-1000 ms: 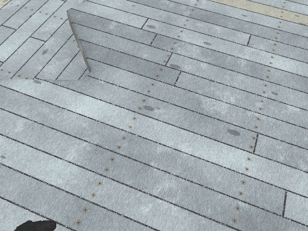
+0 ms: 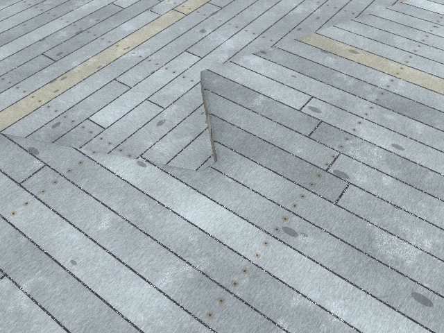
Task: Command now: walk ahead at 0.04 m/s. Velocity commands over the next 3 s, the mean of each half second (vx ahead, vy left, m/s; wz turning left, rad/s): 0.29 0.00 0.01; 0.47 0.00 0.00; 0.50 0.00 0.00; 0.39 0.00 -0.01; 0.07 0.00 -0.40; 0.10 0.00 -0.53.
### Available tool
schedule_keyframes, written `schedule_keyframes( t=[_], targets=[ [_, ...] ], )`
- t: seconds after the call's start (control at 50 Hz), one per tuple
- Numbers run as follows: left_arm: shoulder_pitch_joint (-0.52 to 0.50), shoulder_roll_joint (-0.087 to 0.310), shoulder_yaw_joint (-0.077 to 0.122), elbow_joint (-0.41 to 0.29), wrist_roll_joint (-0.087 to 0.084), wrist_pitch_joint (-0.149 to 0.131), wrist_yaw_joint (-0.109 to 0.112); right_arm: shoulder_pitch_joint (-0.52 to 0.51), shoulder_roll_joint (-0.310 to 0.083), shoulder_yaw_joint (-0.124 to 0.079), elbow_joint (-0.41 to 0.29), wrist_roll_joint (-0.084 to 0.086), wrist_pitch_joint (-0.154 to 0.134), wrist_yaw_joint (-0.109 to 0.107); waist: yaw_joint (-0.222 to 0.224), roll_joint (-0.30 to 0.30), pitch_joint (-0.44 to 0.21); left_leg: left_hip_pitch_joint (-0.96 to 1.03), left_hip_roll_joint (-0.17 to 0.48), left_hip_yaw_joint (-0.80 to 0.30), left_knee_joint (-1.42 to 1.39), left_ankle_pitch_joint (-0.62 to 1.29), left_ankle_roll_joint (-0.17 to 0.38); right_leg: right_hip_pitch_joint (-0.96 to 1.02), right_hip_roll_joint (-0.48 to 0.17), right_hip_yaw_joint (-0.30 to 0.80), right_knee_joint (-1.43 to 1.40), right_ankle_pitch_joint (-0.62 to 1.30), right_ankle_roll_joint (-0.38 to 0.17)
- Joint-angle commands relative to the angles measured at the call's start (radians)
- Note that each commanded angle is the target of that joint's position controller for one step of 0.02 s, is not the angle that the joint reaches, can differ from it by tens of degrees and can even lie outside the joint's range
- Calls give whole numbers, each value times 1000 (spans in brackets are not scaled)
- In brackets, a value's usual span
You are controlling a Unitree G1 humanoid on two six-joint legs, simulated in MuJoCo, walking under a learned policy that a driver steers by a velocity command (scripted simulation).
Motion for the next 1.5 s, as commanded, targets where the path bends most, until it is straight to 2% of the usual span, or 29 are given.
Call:
schedule_keyframes(
  t=[0.02,0.1,0.16,0.24,0.26,0.28,0.3,0.36,0.4,0.54,0.64,0.7,0.74,0.76,0.78,0.8,0.84,0.92,1.02,1.16,1.22,1.26,1.28,1.3,1.32,1.34,1.36,1.4,1.5],
  targets=[
    [3,102,18,-11,-2,-3,8,38,-111,-26,-13,2,-9,-5,-3,19,-65,-60,62,-53,-110,206,25,103,-4,0,-18,130,-26],
    [-87,96,19,-40,-19,-22,2,86,-205,-55,7,21,-9,-12,-55,164,94,-78,227,-325,-296,-445,163,-183,61,-79,201,-216,-46],
    [-95,99,22,-56,-39,-72,-25,89,-195,-59,15,25,-42,-15,-47,178,155,-10,326,-419,-322,-322,213,-325,-21,-7,286,-266,-105],
    [152,113,45,57,-27,-96,-45,-8,-177,-53,-9,34,-44,-5,80,90,26,-198,172,-159,-141,14,113,193,49,-71,11,16,-108],
    [269,179,66,78,-24,-95,-38,-41,-120,-36,-30,26,-51,-3,127,-69,-15,-312,67,-23,134,99,46,323,-96,164,-112,-103,-163],
    [375,281,86,94,-23,-97,-46,-34,-83,-28,-70,24,-69,-9,139,-329,-76,-507,-51,42,450,-158,-13,461,-310,594,-273,-205,-309],
    [308,193,54,78,-13,-108,-47,-25,-132,-41,-63,47,-84,-8,99,-209,-36,-602,-5,-63,636,-245,1,433,-351,665,-293,-266,-337],
    [175,114,25,24,-12,-117,-52,-40,-144,-52,-48,46,-104,5,38,-66,57,-669,116,-43,637,8,46,346,-258,395,-309,-129,-252],
    [188,93,13,25,-6,-109,-49,-51,-128,-54,-51,33,-98,16,29,-95,48,-595,142,-15,564,92,28,291,-208,271,-332,37,-228],
    [255,149,16,26,-5,-90,-15,-268,-57,-26,-124,32,-87,33,68,-86,84,-503,99,74,164,337,-29,182,-152,75,-388,246,-220],
    [311,143,23,47,-22,-81,-11,-367,-83,-24,-164,39,-94,57,59,-79,114,-473,79,58,33,371,17,280,-209,51,-364,320,-212],
    [282,177,38,34,-16,-68,-10,-255,-144,-50,-143,35,-97,59,-31,-113,2,-286,20,92,31,281,70,358,-225,27,-183,743,-181],
    [262,150,26,10,-1,-54,-9,84,-221,-91,-47,32,-88,41,-190,-90,-210,201,69,28,59,257,143,151,-151,-18,242,733,-131],
    [393,11,-14,-9,0,-69,-23,213,-319,-113,-14,9,-85,39,-141,160,-396,611,351,-459,3,22,318,-260,24,-43,672,207,-64],
    [373,30,-13,8,-18,-99,-30,208,-238,-87,-3,15,-83,43,-146,211,-446,604,422,-745,-193,-116,345,-389,87,102,839,-340,-75],
    [250,132,16,-38,-49,-119,-35,107,-187,-68,-10,25,-89,44,-129,170,-246,447,378,-604,-224,-145,275,-484,22,109,900,-300,-98],
    [149,136,25,-64,-44,-128,-22,-45,-128,-48,-31,14,-100,48,-63,39,-69,130,302,-345,-284,61,223,-432,-72,60,794,-128,-106],
    [199,60,25,-60,-23,-81,-15,-68,-113,-40,-2,6,-116,55,19,70,-24,-95,237,-161,-374,211,225,-298,-129,51,650,-52,-80],
    [3,69,28,-137,-6,-80,-19,21,-164,-49,37,9,-110,22,-23,43,32,-71,214,-71,-410,265,213,-411,-126,30,334,225,-37],
    [-202,63,12,-214,-21,-95,-52,158,-190,-55,104,29,-84,10,-86,38,61,112,258,-33,-342,302,177,-394,-64,-1,67,280,-60],
    [-159,102,25,-221,-23,-103,-62,145,-209,-64,108,30,-65,6,-40,64,22,204,292,-43,-240,486,151,-310,-32,-21,28,155,-100],
    [105,180,68,-144,-20,-104,-54,122,-183,-53,95,22,-52,6,86,55,-146,129,206,27,78,716,104,65,8,-58,14,154,-155],
    [287,263,89,-111,-10,-99,-45,150,-135,-31,68,-2,-54,5,128,-88,-309,-79,132,81,417,413,65,369,-199,191,34,157,-226],
    [320,301,94,-86,-9,-94,-55,272,-8,1,74,13,-78,19,54,-344,-405,-456,-54,24,709,-235,13,640,-373,674,-125,-82,-382],
    [283,191,64,-99,-18,-97,-58,192,-135,-25,80,40,-100,22,88,-205,-331,-569,4,-91,815,-259,33,594,-339,673,-182,-206,-338],
    [194,149,51,-121,-17,-101,-54,95,-180,-38,51,60,-114,25,76,-158,-195,-620,54,-70,814,-162,53,466,-308,518,-196,-152,-292],
    [118,134,45,-139,-8,-104,-53,48,-170,-37,44,55,-118,18,46,-69,-130,-580,109,-44,770,-65,52,331,-274,411,-221,-33,-273],
    [73,84,30,-141,11,-110,-59,36,-148,-45,47,27,-104,15,0,-64,-63,-472,160,-43,678,28,46,156,-211,261,-259,212,-249],
    [119,133,43,-105,-4,-113,-42,-30,-98,-39,13,18,-68,11,-21,-41,-3,-542,187,-21,474,155,-10,108,-207,155,-357,268,-291]
  ],
)
Next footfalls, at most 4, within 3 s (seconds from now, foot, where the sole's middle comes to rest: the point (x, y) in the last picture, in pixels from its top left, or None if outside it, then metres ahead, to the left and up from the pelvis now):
0.74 left None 0.47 0.09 -0.77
1.26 right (280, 260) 0.76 -0.15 -0.77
1.80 left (216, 186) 1.08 0.07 -0.77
2.38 right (277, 187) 1.08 -0.16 -0.77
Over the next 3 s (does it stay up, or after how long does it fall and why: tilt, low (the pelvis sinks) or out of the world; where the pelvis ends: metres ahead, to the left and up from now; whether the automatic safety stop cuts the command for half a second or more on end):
stays up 1.11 -0.06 0.00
